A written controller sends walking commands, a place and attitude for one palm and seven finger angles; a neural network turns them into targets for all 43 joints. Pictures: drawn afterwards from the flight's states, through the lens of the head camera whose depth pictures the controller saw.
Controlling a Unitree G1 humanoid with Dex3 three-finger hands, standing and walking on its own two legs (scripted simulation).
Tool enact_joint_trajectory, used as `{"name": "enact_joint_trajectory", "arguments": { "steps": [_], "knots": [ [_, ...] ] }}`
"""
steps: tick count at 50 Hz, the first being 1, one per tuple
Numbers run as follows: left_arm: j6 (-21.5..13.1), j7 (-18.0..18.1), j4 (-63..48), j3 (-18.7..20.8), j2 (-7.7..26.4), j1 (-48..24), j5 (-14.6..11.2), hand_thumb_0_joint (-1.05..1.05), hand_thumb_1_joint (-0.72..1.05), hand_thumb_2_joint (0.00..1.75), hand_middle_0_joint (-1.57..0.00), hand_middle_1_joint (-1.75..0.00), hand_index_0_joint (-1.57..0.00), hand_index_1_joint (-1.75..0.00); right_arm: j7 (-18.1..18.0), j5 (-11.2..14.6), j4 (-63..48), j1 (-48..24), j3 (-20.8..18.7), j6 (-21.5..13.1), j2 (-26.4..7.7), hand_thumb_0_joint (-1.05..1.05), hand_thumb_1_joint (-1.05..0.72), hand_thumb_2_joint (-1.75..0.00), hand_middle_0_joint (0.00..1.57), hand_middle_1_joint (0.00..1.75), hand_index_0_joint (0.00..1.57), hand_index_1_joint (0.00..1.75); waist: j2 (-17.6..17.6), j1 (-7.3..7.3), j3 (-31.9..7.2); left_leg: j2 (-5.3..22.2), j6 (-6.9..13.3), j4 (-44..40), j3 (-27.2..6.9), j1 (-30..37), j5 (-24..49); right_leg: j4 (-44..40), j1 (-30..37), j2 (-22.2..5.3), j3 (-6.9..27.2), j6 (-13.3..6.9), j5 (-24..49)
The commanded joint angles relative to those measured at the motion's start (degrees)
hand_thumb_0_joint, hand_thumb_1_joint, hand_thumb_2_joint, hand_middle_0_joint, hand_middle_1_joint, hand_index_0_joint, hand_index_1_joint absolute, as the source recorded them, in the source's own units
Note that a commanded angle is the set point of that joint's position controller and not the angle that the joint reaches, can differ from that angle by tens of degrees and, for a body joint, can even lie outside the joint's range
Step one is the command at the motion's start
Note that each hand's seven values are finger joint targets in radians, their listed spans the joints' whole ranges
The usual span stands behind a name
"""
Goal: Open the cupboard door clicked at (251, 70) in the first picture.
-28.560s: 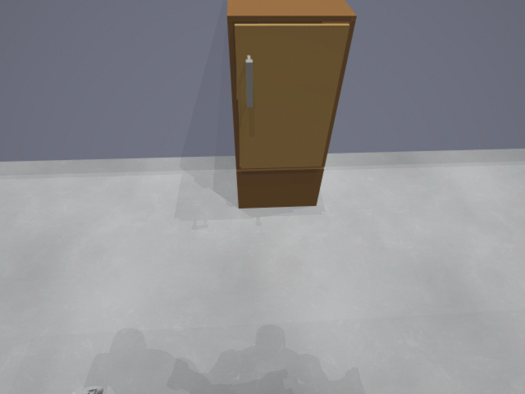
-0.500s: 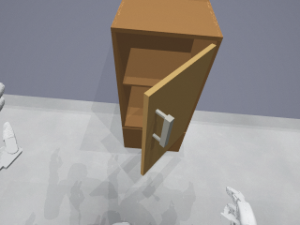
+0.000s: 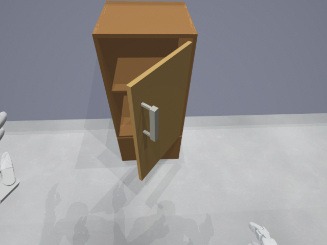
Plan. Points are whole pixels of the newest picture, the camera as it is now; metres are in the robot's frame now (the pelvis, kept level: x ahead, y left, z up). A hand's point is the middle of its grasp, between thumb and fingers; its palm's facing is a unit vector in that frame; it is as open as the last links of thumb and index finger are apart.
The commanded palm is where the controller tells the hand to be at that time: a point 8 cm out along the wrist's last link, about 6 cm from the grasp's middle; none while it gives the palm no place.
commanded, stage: stop stepping back and stand still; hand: left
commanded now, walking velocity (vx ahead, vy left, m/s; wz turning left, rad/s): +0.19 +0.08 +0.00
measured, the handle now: (149, 122) +0.53 +0.08 -0.05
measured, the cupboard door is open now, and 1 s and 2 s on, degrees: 51 51 51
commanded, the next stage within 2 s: let the arm hang, fingers relaxed in 0.58 s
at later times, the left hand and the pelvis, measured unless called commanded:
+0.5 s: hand out of the picture +0.12 +0.29 +0.16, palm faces +0.47 -0.75 -0.47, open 7.4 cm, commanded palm +0.07 +0.32 +0.18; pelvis -0.05 +0.01 +0.01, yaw +3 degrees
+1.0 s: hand out of the picture -0.01 +0.18 -0.18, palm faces +0.11 -0.98 -0.16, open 7.0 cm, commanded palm none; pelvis -0.03 +0.00 +0.00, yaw +4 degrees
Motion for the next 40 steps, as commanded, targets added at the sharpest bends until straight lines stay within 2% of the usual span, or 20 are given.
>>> {"name": "enact_joint_trajectory", "arguments": {
  "steps": [1, 2, 3, 4, 7, 9, 13, 16, 18, 21, 25, 27, 28, 30, 33, 34, 35, 36, 38, 40],
  "knots": [
    [-2.9, 2.21, -5.04, 5.36, 9.06, -10.05, -0.01, 0.0, 0.9, 0.9, -0.2, -0.3, -0.2, -0.3, -1.28, 0.53, -9.67, -6.22, -3.18, -5.1, -7.81, 0.0, -0.9, -0.9, 0.2, 0.3, 0.2, 0.3, -4.31, -0.77, -0.18, 3.14, 2.17, -7.79, -2.44, 12.17, 12.36, -5.39, -4.07, -9.02, 4.44, 4.94, 30.9],
    [-2.9, 2.33, -3.66, 6.6, 10.16, -8.47, 0.43, 0.0, 0.9, 0.9, -0.2, -0.3, -0.2, -0.3, -1.38, 0.02, -9.74, -6.72, -3.25, -5.37, -8.05, 0.0, -0.9, -0.9, 0.2, 0.3, 0.2, 0.3, -2.44, -0.32, -0.69, 3.44, 2.66, -6.0, -3.09, 14.18, 16.95, -5.56, -5.1, -8.08, 4.67, 5.23, 33.82],
    [-3.34, 2.13, -5.43, 5.69, 9.5, -8.33, 0.76, 0.0, 0.9, 0.9, -0.2, -0.3, -0.2, -0.3, -1.1, -0.05, -9.52, -6.18, -2.34, -5.0, -6.94, 0.0, -0.9, -0.9, 0.2, 0.3, 0.2, 0.3, 2.31, -0.89, -1.9, 3.42, 2.86, -6.94, -3.96, 13.48, 18.77, -4.32, -3.29, -7.89, 2.45, 4.49, 31.09],
    [-3.78, 1.89, -5.98, 5.61, 9.33, -7.57, 0.74, 0.0, 0.9, 0.9, -0.2, -0.3, -0.2, -0.3, -0.85, -0.03, -9.84, -6.03, -2.28, -4.91, -6.81, 0.0, -0.9, -0.9, 0.2, 0.3, 0.2, 0.3, 3.04, -0.66, -1.62, 3.6, 2.65, -7.77, -4.79, 12.81, 17.01, -5.05, -3.54, -7.04, 2.2, 4.27, 24.98],
    [-4.83, 1.71, -9.11, 5.78, 9.68, -8.7, 0.72, 0.0, 0.9, 0.9, -0.2, -0.3, -0.2, -0.3, -0.41, -0.36, -10.15, -6.88, -2.8, -5.55, -7.11, 0.0, -0.9, -0.9, 0.2, 0.3, 0.2, 0.3, 2.02, -0.89, 2.65, 3.19, 1.8, -10.03, -6.5, 9.59, -0.26, -10.69, -6.98, -6.63, 3.06, 2.26, 4.95],
    [-5.28, 1.63, -8.46, 6.07, 8.99, -7.03, 0.81, 0.0, 0.9, 0.9, -0.2, -0.3, -0.2, -0.3, -0.41, -0.61, -10.13, -6.85, -2.73, -6.0, -6.67, 0.0, -0.9, -0.9, 0.2, 0.3, 0.2, 0.3, 3.72, -0.98, 4.79, 2.98, 1.25, -11.2, -6.8, 9.62, -6.65, -12.49, -10.39, -6.21, 3.52, 0.82, -3.77],
    [-5.08, 1.65, -7.68, 6.63, 8.37, -6.5, 0.92, 0.0, 0.9, 0.9, -0.2, -0.3, -0.2, -0.3, -0.83, -0.97, -10.05, -6.74, -2.53, -6.51, -6.33, 0.0, -0.9, -0.9, 0.2, 0.3, 0.2, 0.3, 8.91, -0.8, 5.14, 5.21, 1.13, -19.72, -10.84, 5.29, -18.09, -7.82, -7.72, -2.0, -0.08, 0.91, -6.45],
    [-4.32, 1.69, -7.62, 6.24, 7.52, -7.56, 1.08, 0.0, 0.9, 0.9, -0.2, -0.3, -0.2, -0.3, -1.24, -0.87, -9.83, -6.49, -2.35, -7.19, -6.07, 0.0, -0.9, -0.9, 0.2, 0.3, 0.2, 0.3, 11.74, -0.37, 2.55, 7.43, 1.56, -26.61, -13.9, 0.67, -26.86, -1.42, -0.82, 0.84, -3.57, 1.32, -3.61],
    [-3.97, 1.61, -8.11, 5.89, 7.51, -7.29, 1.01, 0.0, 0.9, 0.9, -0.2, -0.3, -0.2, -0.3, -1.34, -1.05, -9.49, -6.28, -2.12, -7.81, -5.54, 0.0, -0.9, -0.9, 0.2, 0.3, 0.2, 0.3, 10.9, -0.15, 0.31, 7.48, 1.55, -26.43, -13.55, 1.88, -24.93, -1.57, 0.89, 0.76, -3.9, 1.17, -1.91],
    [-2.97, 1.48, -7.66, 4.81, 6.62, -5.83, 0.9, 0.0, 0.9, 0.9, -0.2, -0.3, -0.2, -0.3, -0.95, -1.14, -9.09, -6.44, -2.1, -7.82, -5.3, 0.0, -0.9, -0.9, 0.2, 0.3, 0.2, 0.3, 5.14, -0.1, -1.59, 4.76, 0.78, -19.89, -8.66, 5.61, -15.79, -7.54, 0.0, -1.32, -1.23, 0.55, -0.34],
    [-2.02, 1.27, -5.66, 2.67, 5.5, -8.97, 0.94, 0.0, 0.9, 0.9, -0.2, -0.3, -0.2, -0.3, -0.51, -1.03, -7.87, -6.6, -2.36, -7.04, -5.75, 0.0, -0.9, -0.9, 0.2, 0.3, 0.2, 0.3, -2.04, -0.79, 2.42, 1.65, -0.53, -5.71, -3.94, 12.32, -5.53, -16.08, -13.4, -7.28, 7.15, -1.68, -7.16],
    [-1.82, 1.52, -6.67, 3.29, 7.11, -13.64, 1.13, 0.0, 0.9, 0.9, -0.2, -0.3, -0.2, -0.3, -0.71, -1.05, -7.22, -7.05, -2.36, -6.8, -6.1, 0.0, -0.9, -0.9, 0.2, 0.3, 0.2, 0.3, -1.09, -1.1, 3.44, 1.57, -0.47, -2.41, -3.83, 14.54, -1.86, -16.04, -16.38, -8.32, 7.81, -1.98, -3.18],
    [-1.89, 1.49, -6.33, 2.14, 6.35, -15.71, 1.12, 0.0, 0.9, 0.9, -0.2, -0.3, -0.2, -0.3, -0.8, -0.89, -7.09, -6.95, -2.02, -6.82, -5.74, 0.0, -0.9, -0.9, 0.2, 0.3, 0.2, 0.3, -0.85, -1.32, 4.08, 2.07, -0.31, -3.69, -4.59, 14.25, -0.59, -14.18, -15.01, -7.86, 5.78, -1.43, -0.17],
    [-2.17, 1.27, -5.23, 2.93, 7.19, -16.41, 1.08, 0.0, 0.9, 0.9, -0.2, -0.3, -0.2, -0.3, -1.12, -0.68, -7.5, -7.54, -1.74, -6.86, -5.57, 0.0, -0.9, -0.9, 0.2, 0.3, 0.2, 0.3, 2.65, -0.89, 4.29, 3.32, 0.12, -8.45, -6.13, 16.07, -0.3, -11.41, -14.09, -5.35, 3.7, 0.28, 1.66],
    [-3.05, 1.15, -8.06, 4.21, 8.25, -15.93, 1.2, 0.0, 0.9, 0.9, -0.2, -0.3, -0.2, -0.3, -1.57, -0.87, -8.24, -7.94, -1.01, -7.53, -5.02, 0.0, -0.9, -0.9, 0.2, 0.3, 0.2, 0.3, 8.95, -0.08, 3.0, 6.31, 1.26, -18.88, -12.51, 12.41, -5.12, -6.15, -7.27, -1.75, -0.09, 2.29, 3.99],
    [5.92, -7.08, 39.84, -17.82, -6.14, -13.58, 6.21, 0.0, 0.9, 0.9, -0.2, -0.3, -0.2, -0.3, 3.58, -0.6, 6.93, -8.16, -4.46, -8.41, -15.98, 0.0, -0.9, -0.9, 0.2, 0.3, 0.2, 0.3, 9.22, -1.48, 5.5, 8.21, 4.21, -9.54, -16.86, 1.7, 11.62, 6.95, -9.49, -4.17, -2.24, 0.86, 11.62],
    [9.8, -7.88, 42.66, -16.96, -7.67, -10.85, 5.34, 0.0, 0.9, 0.9, -0.2, -0.3, -0.2, -0.3, 3.48, -0.27, 6.8, -4.63, -3.9, -4.57, -10.75, 0.0, -0.9, -0.9, 0.2, 0.3, 0.2, 0.3, 6.42, 0.45, 0.54, 8.35, 4.97, -9.02, -13.06, 5.2, 18.06, 7.27, -7.02, -4.92, -0.41, 0.84, 7.25],
    [10.62, -8.06, 44.52, -18.47, -9.72, -10.65, 5.3, 0.0, 0.9, 0.9, -0.2, -0.3, -0.2, -0.3, 3.33, -1.15, 6.59, -4.5, -3.12, -3.54, -9.25, 0.0, -0.9, -0.9, 0.2, 0.3, 0.2, 0.3, 3.0, 1.13, -1.83, 9.59, 5.68, -8.51, -13.72, 3.91, 13.69, 7.31, -6.47, -4.52, -0.52, 0.7, 3.06],
    [10.29, -8.34, 49.94, -18.87, -8.01, -13.0, 5.79, 0.0, 0.9, 0.9, -0.2, -0.3, -0.2, -0.3, 3.07, -1.65, 6.45, -4.46, -2.4, -2.62, -9.0, 0.0, -0.9, -0.9, 0.2, 0.3, 0.2, 0.3, -4.4, 1.6, -3.47, 8.21, 5.73, -8.1, -14.5, 3.73, 15.9, 4.05, -2.69, -4.63, -0.06, 0.25, 8.01],
    [9.58, -8.14, 56.72, -18.83, -5.42, -16.49, 5.78, 0.0, 0.9, 0.9, -0.2, -0.3, -0.2, -0.3, 3.07, -1.69, 7.82, -5.22, -2.43, -1.98, -8.96, 0.0, -0.9, -0.9, 0.2, 0.3, 0.2, 0.3, -12.5, 1.36, -4.88, 5.09, 3.94, -3.91, -10.48, 5.99, 19.89, 0.52, -0.41, -7.34, 2.87, -0.96, 19.05]
  ]
}}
